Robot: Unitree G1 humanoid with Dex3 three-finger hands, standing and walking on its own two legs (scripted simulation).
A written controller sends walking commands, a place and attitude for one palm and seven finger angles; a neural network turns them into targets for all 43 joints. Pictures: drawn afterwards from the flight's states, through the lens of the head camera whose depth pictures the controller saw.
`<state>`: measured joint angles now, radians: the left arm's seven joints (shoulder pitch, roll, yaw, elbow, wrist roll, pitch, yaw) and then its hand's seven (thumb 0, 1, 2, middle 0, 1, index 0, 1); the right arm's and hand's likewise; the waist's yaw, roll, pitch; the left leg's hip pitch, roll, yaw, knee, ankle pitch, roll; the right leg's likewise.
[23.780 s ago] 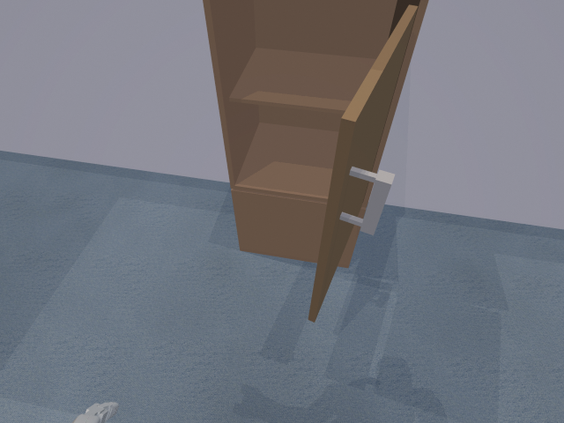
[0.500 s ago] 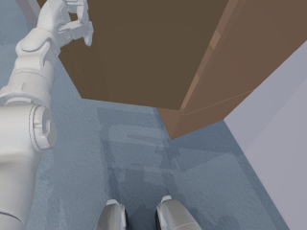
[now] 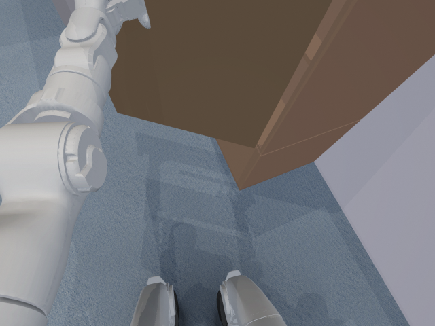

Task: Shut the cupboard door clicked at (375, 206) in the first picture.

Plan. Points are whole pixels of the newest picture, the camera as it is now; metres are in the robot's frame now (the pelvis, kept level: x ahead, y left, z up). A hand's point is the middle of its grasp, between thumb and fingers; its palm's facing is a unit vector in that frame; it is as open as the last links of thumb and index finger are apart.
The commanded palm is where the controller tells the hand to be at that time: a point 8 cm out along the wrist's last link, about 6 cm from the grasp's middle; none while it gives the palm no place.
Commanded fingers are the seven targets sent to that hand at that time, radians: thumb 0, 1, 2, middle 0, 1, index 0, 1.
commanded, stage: pull the fist back off the door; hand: left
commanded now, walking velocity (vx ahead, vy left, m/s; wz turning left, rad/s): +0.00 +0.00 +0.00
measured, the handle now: out of the picture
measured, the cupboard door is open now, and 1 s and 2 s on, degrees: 54 52 52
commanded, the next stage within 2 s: draw the hand back to the body in 0.74 s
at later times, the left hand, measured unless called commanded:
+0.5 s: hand (148, 16) +0.56 +0.03 +0.15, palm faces -0.01 -1.00 -0.06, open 3.1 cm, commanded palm +0.52 +0.07 +0.15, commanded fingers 0.00 0.90 0.90 -1.30 -1.50 -1.30 -1.50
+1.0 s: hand (142, 40) +0.50 +0.04 +0.17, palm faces +0.02 -1.00 +0.02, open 3.1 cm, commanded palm +0.45 +0.10 +0.17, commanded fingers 0.00 0.90 0.90 -1.30 -1.50 -1.30 -1.50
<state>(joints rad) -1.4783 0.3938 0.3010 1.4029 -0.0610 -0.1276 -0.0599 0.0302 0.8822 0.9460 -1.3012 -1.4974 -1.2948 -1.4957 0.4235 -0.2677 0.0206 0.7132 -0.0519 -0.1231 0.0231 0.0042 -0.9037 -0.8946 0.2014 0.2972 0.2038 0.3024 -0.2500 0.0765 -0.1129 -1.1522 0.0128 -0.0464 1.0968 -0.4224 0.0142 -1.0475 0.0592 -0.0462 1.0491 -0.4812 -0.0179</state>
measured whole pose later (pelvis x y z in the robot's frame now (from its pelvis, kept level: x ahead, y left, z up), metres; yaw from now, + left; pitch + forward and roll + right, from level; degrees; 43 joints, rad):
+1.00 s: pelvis +0.02 -0.02 +0.04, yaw +0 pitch +15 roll +1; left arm -0.87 0.11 0.21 1.01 -0.07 -0.32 0.10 0.02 0.90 0.90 -1.30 -1.50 -1.29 -1.50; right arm 0.33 -0.24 -0.01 0.64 -0.01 0.00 0.05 0.01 -0.91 -0.89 0.20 0.30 0.20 0.30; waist -0.10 0.05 -0.13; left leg -0.73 0.01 0.00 0.83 -0.37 -0.01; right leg -0.67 0.05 0.01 0.86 -0.45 -0.04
